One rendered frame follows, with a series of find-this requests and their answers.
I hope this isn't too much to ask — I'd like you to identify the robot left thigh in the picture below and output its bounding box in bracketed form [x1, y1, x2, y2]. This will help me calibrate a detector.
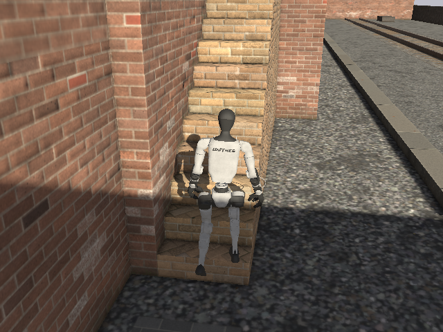
[198, 192, 213, 234]

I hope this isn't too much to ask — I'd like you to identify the right robot upper arm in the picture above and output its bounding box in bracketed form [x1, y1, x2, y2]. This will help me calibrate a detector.
[239, 140, 257, 179]

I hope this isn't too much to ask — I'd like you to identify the right robot hand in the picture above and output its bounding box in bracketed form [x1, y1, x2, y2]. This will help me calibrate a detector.
[248, 193, 264, 208]

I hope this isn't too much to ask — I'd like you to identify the robot right shin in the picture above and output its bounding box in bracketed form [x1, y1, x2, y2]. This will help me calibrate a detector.
[230, 208, 239, 254]

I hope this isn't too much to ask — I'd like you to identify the robot right forearm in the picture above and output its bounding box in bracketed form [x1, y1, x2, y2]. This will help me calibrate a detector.
[250, 168, 262, 195]

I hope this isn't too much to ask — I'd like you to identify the robot left forearm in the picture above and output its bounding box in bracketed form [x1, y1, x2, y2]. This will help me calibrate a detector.
[189, 164, 200, 188]

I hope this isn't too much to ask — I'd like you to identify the left robot hand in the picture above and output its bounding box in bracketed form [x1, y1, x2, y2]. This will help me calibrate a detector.
[188, 186, 204, 199]

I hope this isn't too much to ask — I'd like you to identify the left robot upper arm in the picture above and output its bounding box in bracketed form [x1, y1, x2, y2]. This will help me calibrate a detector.
[192, 138, 210, 175]

